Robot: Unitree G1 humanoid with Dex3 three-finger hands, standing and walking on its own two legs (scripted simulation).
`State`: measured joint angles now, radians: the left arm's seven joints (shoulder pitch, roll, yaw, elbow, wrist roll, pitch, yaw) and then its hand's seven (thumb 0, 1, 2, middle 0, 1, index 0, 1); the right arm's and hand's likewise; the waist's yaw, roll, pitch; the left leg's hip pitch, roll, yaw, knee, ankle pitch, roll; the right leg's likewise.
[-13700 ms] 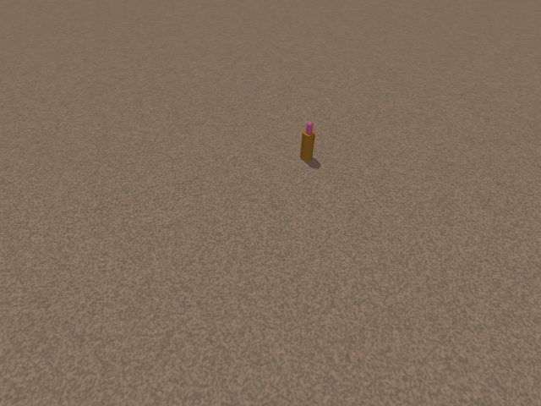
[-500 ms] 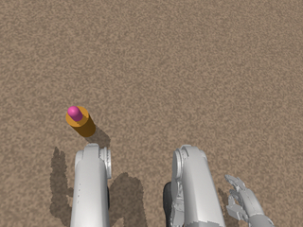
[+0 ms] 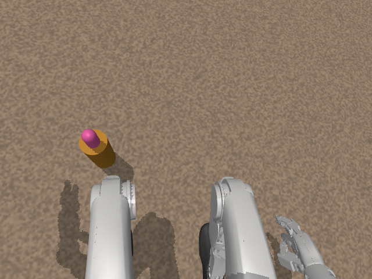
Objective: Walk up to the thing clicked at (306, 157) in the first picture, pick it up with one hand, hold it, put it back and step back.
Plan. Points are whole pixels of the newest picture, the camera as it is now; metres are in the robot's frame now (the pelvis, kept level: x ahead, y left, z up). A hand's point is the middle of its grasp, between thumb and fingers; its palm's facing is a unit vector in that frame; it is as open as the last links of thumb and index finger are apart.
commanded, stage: go down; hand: left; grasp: from the side
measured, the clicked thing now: (97, 147) +0.43 +0.23 -0.26
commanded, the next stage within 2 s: none
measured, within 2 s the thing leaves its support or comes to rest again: neither
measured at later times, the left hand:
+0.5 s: hand out of the picture +0.35 +0.42 +0.05, palm faces +0.13 -0.99 -0.08, open 17.7 cm
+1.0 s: hand out of the picture +0.35 +0.41 +0.05, palm faces +0.12 -0.99 -0.08, open 17.6 cm
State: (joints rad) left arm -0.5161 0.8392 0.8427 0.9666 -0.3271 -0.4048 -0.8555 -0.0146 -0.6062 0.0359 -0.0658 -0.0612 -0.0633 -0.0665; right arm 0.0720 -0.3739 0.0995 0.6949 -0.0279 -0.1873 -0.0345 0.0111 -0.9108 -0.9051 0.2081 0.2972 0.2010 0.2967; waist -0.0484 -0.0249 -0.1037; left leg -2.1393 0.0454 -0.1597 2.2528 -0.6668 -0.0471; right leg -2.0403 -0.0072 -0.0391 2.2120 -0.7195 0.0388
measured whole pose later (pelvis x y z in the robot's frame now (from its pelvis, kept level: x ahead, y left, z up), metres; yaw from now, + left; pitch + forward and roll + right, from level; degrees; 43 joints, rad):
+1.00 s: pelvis +0.00 +0.00 +0.00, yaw +0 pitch +31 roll -6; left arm -0.50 0.84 0.83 0.96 -0.33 -0.40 -0.86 -0.02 -0.61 0.02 -0.08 -0.07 -0.08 -0.07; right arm 0.07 -0.37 0.11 0.69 -0.03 -0.19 -0.04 0.01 -0.91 -0.90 0.21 0.30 0.20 0.30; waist -0.05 -0.02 -0.11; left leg -2.14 0.04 -0.16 2.26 -0.66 -0.05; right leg -2.04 -0.01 -0.04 2.21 -0.71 0.04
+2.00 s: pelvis +0.00 +0.00 +0.00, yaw +0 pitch +31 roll -6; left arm -0.49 0.83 0.84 0.94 -0.34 -0.40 -0.87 -0.02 -0.61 0.02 -0.07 -0.09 -0.08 -0.08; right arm 0.05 -0.38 0.11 0.67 -0.02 -0.19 -0.04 0.01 -0.90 -0.90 0.21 0.30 0.20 0.30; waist -0.05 -0.02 -0.11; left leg -2.14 0.04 -0.16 2.26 -0.67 -0.05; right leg -2.05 -0.01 -0.04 2.22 -0.72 0.04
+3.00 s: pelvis +0.00 +0.00 +0.00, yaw +0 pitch +31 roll -6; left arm -0.49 0.82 0.83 0.93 -0.33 -0.41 -0.87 -0.02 -0.61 0.03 -0.07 -0.12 -0.09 -0.10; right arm 0.06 -0.38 0.11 0.67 -0.02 -0.19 -0.04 0.01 -0.89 -0.89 0.21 0.30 0.20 0.30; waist -0.05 -0.03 -0.10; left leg -2.15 0.04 -0.16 2.26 -0.67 -0.05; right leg -2.05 0.00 -0.04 2.22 -0.72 0.04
